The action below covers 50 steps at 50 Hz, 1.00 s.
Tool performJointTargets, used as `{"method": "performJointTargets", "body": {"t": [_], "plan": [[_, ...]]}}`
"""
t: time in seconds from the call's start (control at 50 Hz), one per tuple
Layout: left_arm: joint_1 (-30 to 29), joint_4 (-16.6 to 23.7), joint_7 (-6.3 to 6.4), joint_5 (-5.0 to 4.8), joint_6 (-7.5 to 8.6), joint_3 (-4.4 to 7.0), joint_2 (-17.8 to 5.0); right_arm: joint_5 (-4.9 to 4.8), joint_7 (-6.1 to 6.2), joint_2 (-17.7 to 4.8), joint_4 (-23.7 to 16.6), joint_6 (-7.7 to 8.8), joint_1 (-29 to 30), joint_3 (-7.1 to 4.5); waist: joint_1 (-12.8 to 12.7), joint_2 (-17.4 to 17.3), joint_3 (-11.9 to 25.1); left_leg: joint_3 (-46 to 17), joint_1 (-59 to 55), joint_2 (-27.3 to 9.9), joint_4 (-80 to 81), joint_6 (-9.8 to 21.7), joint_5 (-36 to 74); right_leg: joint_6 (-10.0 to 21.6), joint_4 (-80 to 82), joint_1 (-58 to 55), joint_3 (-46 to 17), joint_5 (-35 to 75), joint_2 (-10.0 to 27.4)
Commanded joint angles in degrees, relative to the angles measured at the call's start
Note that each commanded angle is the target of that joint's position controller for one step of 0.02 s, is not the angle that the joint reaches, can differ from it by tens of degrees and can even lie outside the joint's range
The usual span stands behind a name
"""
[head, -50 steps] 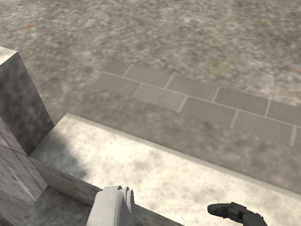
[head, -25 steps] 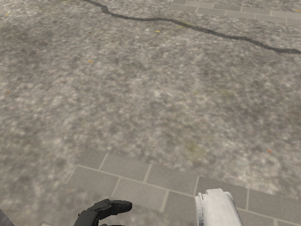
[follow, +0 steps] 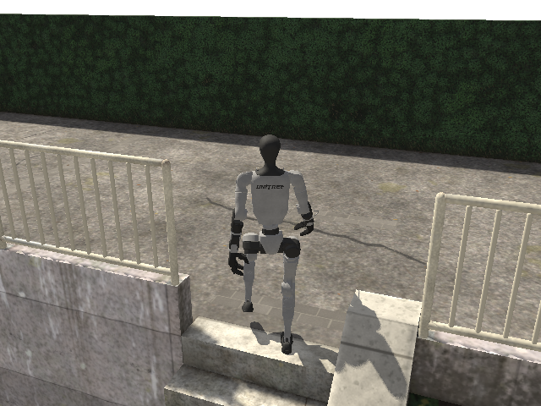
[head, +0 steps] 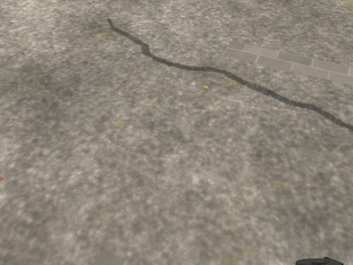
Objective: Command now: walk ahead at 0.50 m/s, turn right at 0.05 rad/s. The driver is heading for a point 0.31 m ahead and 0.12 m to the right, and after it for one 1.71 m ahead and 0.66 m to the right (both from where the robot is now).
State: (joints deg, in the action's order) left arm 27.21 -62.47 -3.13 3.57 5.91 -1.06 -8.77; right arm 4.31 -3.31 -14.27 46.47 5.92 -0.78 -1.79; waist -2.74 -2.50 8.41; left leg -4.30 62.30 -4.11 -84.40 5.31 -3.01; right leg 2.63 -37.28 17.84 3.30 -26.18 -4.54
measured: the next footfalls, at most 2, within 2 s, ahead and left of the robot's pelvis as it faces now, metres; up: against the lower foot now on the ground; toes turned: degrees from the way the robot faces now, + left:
left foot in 0.18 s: +0.28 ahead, +0.14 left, +0.00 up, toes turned +1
right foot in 0.72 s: +0.48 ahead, -0.19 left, +0.00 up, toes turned -25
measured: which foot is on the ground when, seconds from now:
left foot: up 0.00-0.16, down 0.18-0.74, up 0.76-1.00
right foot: down 0.00-0.22, up 0.24-0.70, down 0.72-1.00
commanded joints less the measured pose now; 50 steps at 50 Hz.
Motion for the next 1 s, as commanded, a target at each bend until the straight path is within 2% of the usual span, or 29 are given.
{"method": "performJointTargets", "body": {"t": [0.02, 0.06, 0.1, 0.16, 0.18, 0.2, 0.22, 0.24, 0.26, 0.28, 0.32, 0.34, 0.38, 0.46, 0.5, 0.52, 0.54, 0.62, 0.66, 0.7, 0.72, 0.74, 0.76, 0.78, 0.8, 0.84, 0.9, 0.96, 1.0], "plan": [[-9.0, 9.3, 1.3, -0.7, 3.74, 1.82, -5.5, 0.05, -0.51, 0.3, -3.0, -0.45, 4.1, 0.59, 0.8, 2.4, -3.2, 4.2, -13.8, -3.9, 22.7, -4.2, 3.0, 7.8, 16.0, 4.3, -7.2, 33.8, 9.6], [-1.6, 7.9, -0.02, -1.46, 2.99, 2.59, -6.1, -0.44, -0.76, 2.0, -5.2, -1.31, 9.3, 0.9, -2.2, 4.7, -5.3, 8.4, -23.9, -1.4, 33.2, -5.7, 1.7, 9.5, 18.5, 5.5, -8.3, 30.8, 10.5], [-1.5, 8.5, -1.29, -2.65, 3.15, 3.6, -7.7, -0.79, -0.27, -0.3, -7.7, -1.89, 13.5, -0.02, -2.2, 7.4, -7.2, 8.5, -23.8, 0.3, 40.9, -5.8, 1.3, 11.0, 18.2, -2.7, -12.3, 33.5, 13.9], [-3.0, 8.7, -0.91, -2.44, 3.2, 5.05, -9.6, -2.15, 1.22, -4.1, -9.8, -0.54, 14.1, -2.06, 0.9, 8.4, -5.6, 9.1, -29.1, 3.3, 53.5, -2.3, 0.5, 8.7, 13.1, -15.2, -15.2, 51.4, 16.2], [-3.9, 8.8, -0.88, -1.86, 3.05, 5.32, -9.3, -3.27, 2.1, -5.5, -8.0, 0.46, 8.2, -2.82, 3.1, 7.6, -0.9, 9.1, -41.1, 3.3, 54.2, 0.2, 7.1, 5.8, 7.6, -14.2, -12.4, 58.8, 13.5], [-1.5, 9.6, -0.18, -1.57, 3.03, 4.22, -5.0, -3.03, 3.11, -7.5, -6.7, 1.22, -1.1, -3.37, 4.8, 2.2, 11.2, 4.4, -62.4, -3.4, 47.6, 7.0, 23.7, 2.5, -5.1, -7.6, -9.8, 49.0, 9.2], [10.0, 10.3, 0.69, -0.4, 3.43, 1.46, 2.6, -2.98, 2.75, -8.7, -3.5, 1.62, -13.8, -3.12, 4.5, -14.6, 27.5, -18.2, -95.0, -19.7, 51.1, 23.0, 27.0, -2.7, -22.0, 15.1, -7.4, 11.4, 1.6], [-2.0, 11.5, -0.6, -2.08, 2.82, 2.99, -3.1, -1.55, 3.91, -7.2, 1.5, 1.08, -25.8, -3.73, 12.3, -13.1, 18.0, -31.7, -91.2, -20.8, 63.7, 19.1, 7.8, -2.1, -36.2, 29.5, -7.9, -5.8, -1.3], [-9.8, 12.5, -0.86, -2.47, 1.75, 4.2, -4.8, -1.7, 4.77, -8.3, 3.2, 1.0, -22.9, -4.76, 12.6, -6.7, 4.4, -23.0, -76.9, -18.1, 66.2, 10.8, -8.8, 0.7, -47.2, 35.2, -10.3, 2.8, 3.1], [-9.4, 11.6, -0.23, -2.37, 1.28, 4.1, -3.9, -1.87, 5.24, -5.4, 3.1, 0.61, -16.9, -3.85, 8.6, -2.7, -0.6, -15.6, -64.2, -17.1, 67.5, 7.0, -13.4, 2.5, -46.6, 33.9, -9.7, 10.0, 6.6], [-8.8, 10.2, 0.2, 0.72, 0.9, 3.59, -0.9, -2.11, 5.13, 3.3, 2.1, -0.04, -10.2, -1.56, 3.7, -0.4, -1.2, -6.6, -53.4, -15.1, 71.3, 6.7, -2.5, 3.3, -43.7, 25.7, -10.6, 15.5, 9.7], [-11.3, 11.1, -0.01, 0.63, 0.44, 3.66, 0.1, -2.29, 5.22, 5.6, 1.6, 0.11, -8.0, -1.09, 2.4, 0.5, -0.6, -3.8, -51.8, -14.5, 72.5, 7.3, -0.4, 2.8, -43.6, 25.4, -9.2, 13.8, 10.2], [-14.8, 12.1, -0.62, -0.46, -0.3, 3.77, 0.4, -2.08, 5.2, 5.9, 2.1, 0.75, -6.8, -1.05, 2.3, -0.2, -1.1, 1.8, -52.1, -13.2, 75.5, 7.9, 0.2, 2.7, -41.6, 28.5, -8.9, 14.2, 11.0], [-18.3, 12.3, -1.85, -0.45, -0.31, 3.61, 0.2, 0.84, 4.54, 4.0, 4.6, 1.68, -10.4, -0.98, 1.6, 1.7, -4.4, 11.0, -52.1, -12.9, 78.4, 8.7, 8.1, 2.9, -28.5, 31.0, -8.8, 26.4, 12.6], [-19.7, 11.5, -2.68, -0.25, -0.86, 3.88, -0.7, 0.83, 3.99, 3.8, 5.0, 2.21, -9.9, -0.48, 0.7, 0.8, -5.2, 15.7, -49.8, -11.0, 78.8, 7.2, 12.3, 3.7, -17.6, 24.4, -5.6, 29.4, 12.8], [-23.9, 16.7, 0.81, -6.97, -1.86, 4.18, -3.1, -5.13, 5.03, -8.7, 5.6, 1.04, -13.2, -4.09, 1.6, 0.3, -6.7, 15.7, -50.4, -12.1, 76.2, 3.3, 6.9, 1.1, -18.0, 23.1, -4.8, 24.0, 12.3], [-26.0, 17.7, 1.73, -6.67, -2.49, 4.01, -3.8, -5.95, 5.59, -8.7, 6.2, 0.58, -14.9, -4.22, 2.1, 1.3, -6.9, 14.6, -52.7, -14.1, 76.8, 3.1, 3.1, 0.4, -15.2, 24.3, -5.4, 23.0, 12.9], [-30.2, 20.5, 1.71, -5.57, -3.99, 4.69, -4.8, -4.68, 5.92, -6.5, 6.7, -0.99, -17.5, -4.81, 4.2, -1.7, -11.6, 16.3, -62.4, -15.0, 73.5, 1.4, 1.6, 1.8, -6.3, 26.8, -1.8, 18.8, 12.0], [-30.0, 21.4, 1.38, -5.14, -4.07, 5.35, -5.7, -4.7, 5.61, -7.3, 6.4, -1.48, -17.4, -5.32, 3.4, -1.7, -10.9, 18.2, -63.5, -14.2, 67.2, 0.4, 15.5, 3.5, -3.1, 20.6, 2.5, 13.6, 8.4], [-21.1, 19.5, 1.27, -4.69, -4.12, 6.95, -7.2, -5.65, 5.68, -8.7, 5.6, -2.35, -16.1, -5.68, -1.6, -0.8, -6.0, 21.1, -61.8, -11.5, 51.2, -1.6, 33.4, 6.0, 3.7, 5.4, 7.4, 13.5, 1.6], [-10.8, 16.6, 2.27, -4.56, -4.31, 9.48, -12.4, -4.9, 5.99, -7.4, 4.8, -2.63, -16.5, -5.27, -5.2, 0.6, -0.8, 21.7, -52.2, -8.9, 36.5, -4.1, 28.9, 8.4, 3.5, -11.6, 2.7, 16.1, 1.4], [-5.8, 15.7, 3.24, -4.48, -4.33, 11.39, -20.8, -2.63, 5.98, -2.7, 0.9, -1.61, -16.4, -3.78, -3.9, 13.4, 2.0, 21.1, -27.7, -2.1, 14.0, -8.3, -6.9, 15.7, 6.1, -29.5, -23.4, 17.9, 15.8], [-4.8, 17.6, 3.13, -4.22, -3.65, 10.63, -21.1, -3.87, 5.24, -1.0, -1.8, 1.17, -15.2, -2.7, -2.5, 15.5, 10.2, 7.2, -15.0, 5.7, 1.5, -9.4, -28.8, 22.3, 18.1, -38.6, -48.7, 10.6, 23.0], [-4.2, 17.7, 3.03, -3.71, -3.36, 9.5, -17.1, -6.4, 4.62, -3.4, -3.1, 2.78, -9.2, -3.32, -4.5, 11.9, 7.6, 2.2, -8.4, 2.9, -1.6, -8.2, -24.4, 19.1, 20.0, -38.2, -43.2, 14.8, 21.8], [-6.9, 18.3, 3.15, -3.7, -3.18, 8.81, -14.5, -6.64, 4.54, -3.5, -3.7, 3.43, -8.1, -3.01, -3.2, 11.0, 4.6, 2.3, -8.1, 0.3, 0.9, -7.1, -19.6, 17.0, 18.1, -32.2, -35.2, 19.0, 20.3], [-15.7, 20.9, 2.92, -3.9, -2.76, 7.58, -11.3, -4.14, 5.64, -5.0, -3.9, 2.94, -7.4, -3.69, 2.0, 5.1, 0.5, 1.1, -17.6, -3.7, 8.5, -6.7, -14.3, 14.3, 18.8, -13.7, -25.7, 25.3, 17.0], [-17.1, 21.9, 3.05, -3.8, -1.93, 7.45, -11.8, -3.92, 5.66, -4.2, -6.3, 0.78, -7.4, -3.73, 5.3, 4.3, -1.8, 1.3, -22.7, -3.9, 16.4, -7.1, -13.6, 14.0, 21.3, -3.2, -22.1, 27.0, 14.5], [-14.2, 22.0, 4.31, -4.32, -2.05, 7.92, -13.0, -3.22, 5.22, -1.9, -8.1, 0.39, -2.1, -2.53, 3.8, 4.4, -3.1, 2.4, -24.1, -2.6, 28.8, -8.2, -4.8, 12.5, 21.7, -0.7, -17.5, 28.8, 12.3], [-13.1, 22.5, 4.74, -4.24, -1.89, 7.85, -12.2, -3.72, 4.41, -1.5, -8.2, 0.6, 0.5, -2.03, 2.0, 6.8, -4.2, 2.5, -26.2, -1.3, 39.9, -8.3, 2.1, 12.0, 21.7, -0.9, -15.8, 25.4, 10.8]]}}
Keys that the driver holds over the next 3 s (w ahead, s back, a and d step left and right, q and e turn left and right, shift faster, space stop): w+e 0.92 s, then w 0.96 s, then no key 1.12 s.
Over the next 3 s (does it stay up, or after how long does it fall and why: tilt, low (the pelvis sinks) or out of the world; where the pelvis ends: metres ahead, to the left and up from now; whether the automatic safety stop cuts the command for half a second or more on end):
stays up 1.07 -0.45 0.02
